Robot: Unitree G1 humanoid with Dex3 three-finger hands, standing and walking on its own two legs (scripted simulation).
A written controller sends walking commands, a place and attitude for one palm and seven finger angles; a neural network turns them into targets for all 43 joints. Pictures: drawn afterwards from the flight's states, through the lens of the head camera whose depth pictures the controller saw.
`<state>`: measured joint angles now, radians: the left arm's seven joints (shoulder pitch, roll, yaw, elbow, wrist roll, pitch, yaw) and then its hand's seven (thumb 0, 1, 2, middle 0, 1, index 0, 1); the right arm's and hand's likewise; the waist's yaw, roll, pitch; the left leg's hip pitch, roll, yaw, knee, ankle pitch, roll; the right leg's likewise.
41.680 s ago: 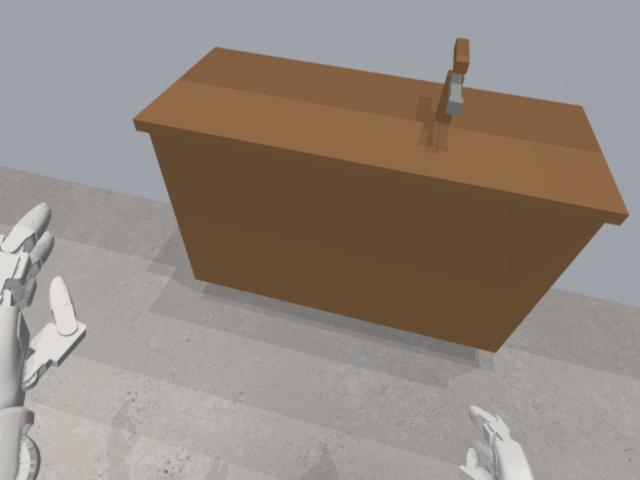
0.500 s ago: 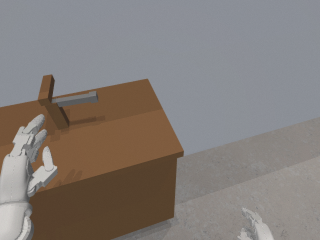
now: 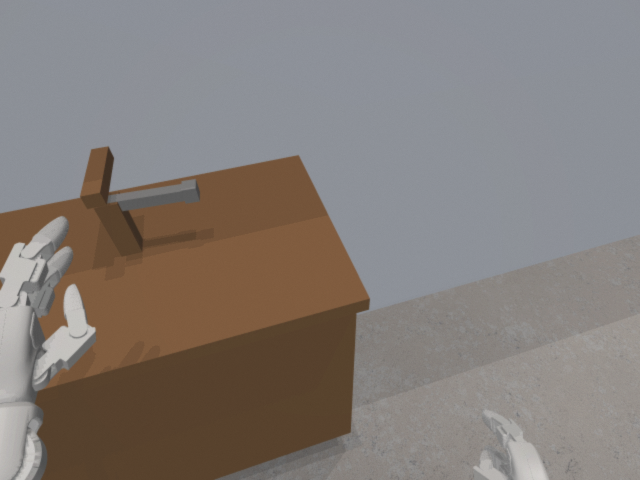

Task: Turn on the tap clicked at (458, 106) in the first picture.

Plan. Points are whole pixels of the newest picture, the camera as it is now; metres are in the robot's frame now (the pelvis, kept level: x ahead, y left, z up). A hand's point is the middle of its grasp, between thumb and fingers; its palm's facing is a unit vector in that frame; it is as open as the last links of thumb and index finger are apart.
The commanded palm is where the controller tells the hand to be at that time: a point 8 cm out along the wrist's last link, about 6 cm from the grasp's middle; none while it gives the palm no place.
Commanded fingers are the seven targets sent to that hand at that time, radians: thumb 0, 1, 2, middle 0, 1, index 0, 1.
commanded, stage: step back with the hand held close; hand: left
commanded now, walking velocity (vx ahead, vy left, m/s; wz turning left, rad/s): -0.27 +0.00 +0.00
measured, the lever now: (190, 191) +0.53 +0.28 +0.08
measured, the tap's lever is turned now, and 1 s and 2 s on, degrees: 86 86 86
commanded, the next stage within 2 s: stop stepping back and stand still in 1.20 s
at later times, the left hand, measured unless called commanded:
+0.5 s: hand (15, 405) +0.13 +0.28 +0.16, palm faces +0.41 -0.79 -0.45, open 7.4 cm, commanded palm +0.09 +0.31 +0.17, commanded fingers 0.00 0.90 0.90 -0.20 -0.30 -0.20 -0.30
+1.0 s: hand out of the picture +0.09 +0.27 +0.14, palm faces +0.40 -0.80 -0.44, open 7.4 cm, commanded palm +0.03 +0.29 +0.17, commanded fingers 0.00 0.90 0.90 -0.20 -0.30 -0.20 -0.30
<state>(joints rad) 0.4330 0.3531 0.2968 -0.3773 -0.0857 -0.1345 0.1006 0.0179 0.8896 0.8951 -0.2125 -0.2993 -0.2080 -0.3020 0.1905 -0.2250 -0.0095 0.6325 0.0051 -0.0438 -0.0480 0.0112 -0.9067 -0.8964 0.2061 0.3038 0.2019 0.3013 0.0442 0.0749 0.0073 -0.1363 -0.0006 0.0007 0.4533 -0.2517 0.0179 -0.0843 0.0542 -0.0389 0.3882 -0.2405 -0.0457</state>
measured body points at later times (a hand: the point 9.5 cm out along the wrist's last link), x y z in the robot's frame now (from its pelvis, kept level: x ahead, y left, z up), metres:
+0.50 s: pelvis -0.07 +0.03 -0.01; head -0.07 +0.01 +0.44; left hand +0.11 +0.32 +0.18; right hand +0.10 -0.21 -0.10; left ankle +0.00 +0.11 -0.74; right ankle -0.01 -0.09 -0.74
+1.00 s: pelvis -0.13 +0.02 -0.01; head -0.08 +0.01 +0.43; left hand +0.06 +0.31 +0.17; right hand +0.06 -0.20 -0.11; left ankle +0.00 +0.11 -0.74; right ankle -0.24 -0.09 -0.74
